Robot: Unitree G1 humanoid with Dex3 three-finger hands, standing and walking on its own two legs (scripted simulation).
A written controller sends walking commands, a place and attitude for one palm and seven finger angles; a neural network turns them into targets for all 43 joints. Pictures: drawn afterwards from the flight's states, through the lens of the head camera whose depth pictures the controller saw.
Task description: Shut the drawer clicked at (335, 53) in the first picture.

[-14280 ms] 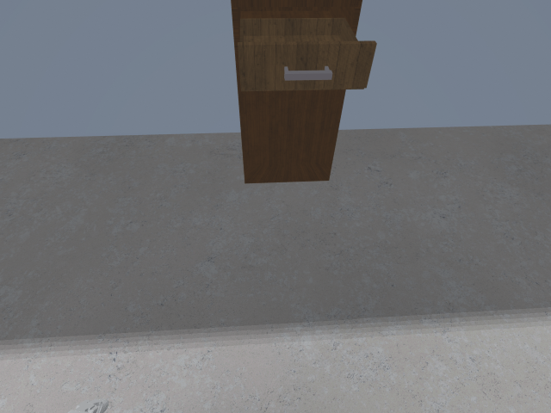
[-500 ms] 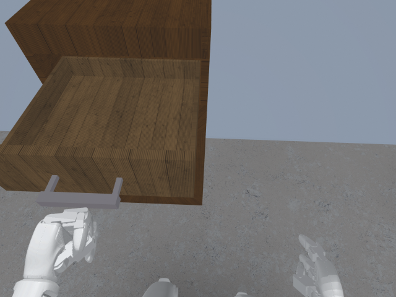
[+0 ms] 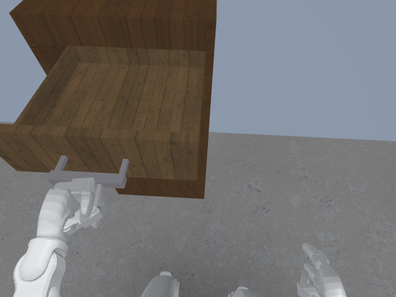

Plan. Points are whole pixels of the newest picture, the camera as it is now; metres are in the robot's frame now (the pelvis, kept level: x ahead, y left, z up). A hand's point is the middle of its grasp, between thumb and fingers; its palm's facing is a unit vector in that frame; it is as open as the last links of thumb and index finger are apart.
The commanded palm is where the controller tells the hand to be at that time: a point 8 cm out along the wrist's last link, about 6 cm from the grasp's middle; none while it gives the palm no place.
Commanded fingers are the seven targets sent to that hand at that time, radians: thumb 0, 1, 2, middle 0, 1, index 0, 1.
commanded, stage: push the drawer shut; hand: left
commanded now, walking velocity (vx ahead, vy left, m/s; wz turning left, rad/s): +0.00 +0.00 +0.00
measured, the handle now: (90, 170) +0.33 +0.23 +0.07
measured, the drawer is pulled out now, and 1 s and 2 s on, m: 0.27 0.14 0.02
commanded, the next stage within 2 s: none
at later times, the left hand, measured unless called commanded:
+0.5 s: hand (107, 173) +0.33 +0.20 +0.06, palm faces -0.02 -1.00 -0.05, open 2.8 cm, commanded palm +0.32 +0.25 +0.07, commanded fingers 0.00 0.90 0.90 -1.40 -1.60 -1.40 -1.60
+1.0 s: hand (115, 148) +0.39 +0.20 +0.06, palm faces -0.02 -1.00 -0.04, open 2.8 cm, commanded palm +0.38 +0.25 +0.07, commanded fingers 0.00 0.90 0.90 -1.40 -1.60 -1.40 -1.60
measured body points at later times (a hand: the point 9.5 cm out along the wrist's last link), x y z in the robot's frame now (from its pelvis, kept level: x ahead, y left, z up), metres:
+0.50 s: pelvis +0.00 +0.01 +0.01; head +0.06 +0.01 +0.45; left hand +0.33 +0.25 +0.07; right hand +0.13 -0.25 -0.09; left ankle +0.05 +0.12 -0.67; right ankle +0.00 -0.10 -0.67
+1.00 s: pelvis +0.00 +0.01 +0.01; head +0.08 +0.02 +0.45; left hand +0.39 +0.25 +0.07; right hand +0.10 -0.25 -0.10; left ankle +0.05 +0.12 -0.67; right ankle +0.00 -0.10 -0.67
